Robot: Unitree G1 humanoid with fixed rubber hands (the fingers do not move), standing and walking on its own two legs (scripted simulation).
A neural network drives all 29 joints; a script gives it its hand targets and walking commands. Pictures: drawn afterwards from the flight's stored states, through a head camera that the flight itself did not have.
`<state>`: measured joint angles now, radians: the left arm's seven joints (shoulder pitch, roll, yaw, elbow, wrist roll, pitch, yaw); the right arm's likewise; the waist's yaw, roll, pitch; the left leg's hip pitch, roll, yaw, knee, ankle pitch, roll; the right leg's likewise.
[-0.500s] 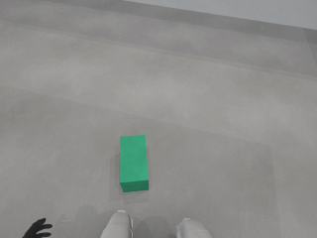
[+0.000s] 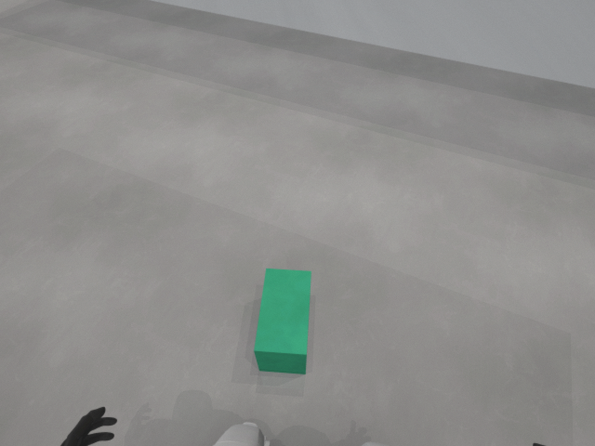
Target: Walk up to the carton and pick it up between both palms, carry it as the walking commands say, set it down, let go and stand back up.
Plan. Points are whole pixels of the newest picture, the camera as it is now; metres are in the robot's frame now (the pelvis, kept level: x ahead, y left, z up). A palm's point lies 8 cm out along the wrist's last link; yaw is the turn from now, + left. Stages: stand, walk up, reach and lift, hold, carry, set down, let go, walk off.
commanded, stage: walk up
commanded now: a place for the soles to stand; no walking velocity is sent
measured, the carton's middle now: (285, 320) +0.55 +0.07 -0.65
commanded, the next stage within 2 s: none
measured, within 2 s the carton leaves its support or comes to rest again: neither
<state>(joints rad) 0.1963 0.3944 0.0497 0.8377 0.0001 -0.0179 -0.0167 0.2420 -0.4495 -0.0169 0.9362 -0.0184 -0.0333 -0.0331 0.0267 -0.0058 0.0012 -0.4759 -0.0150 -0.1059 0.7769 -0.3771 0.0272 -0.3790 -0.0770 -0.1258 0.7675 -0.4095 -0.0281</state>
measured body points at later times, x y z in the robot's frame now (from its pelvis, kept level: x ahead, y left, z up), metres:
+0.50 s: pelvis +0.01 +0.04 +0.01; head +0.02 +0.06 +0.46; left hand +0.10 +0.36 -0.11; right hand +0.09 -0.28 -0.10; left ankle +0.06 +0.16 -0.71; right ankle +0.00 -0.10 -0.71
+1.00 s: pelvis +0.01 +0.06 +0.01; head +0.02 +0.07 +0.46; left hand +0.09 +0.39 -0.09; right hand +0.11 -0.27 -0.09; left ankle +0.05 +0.19 -0.69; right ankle +0.00 -0.10 -0.71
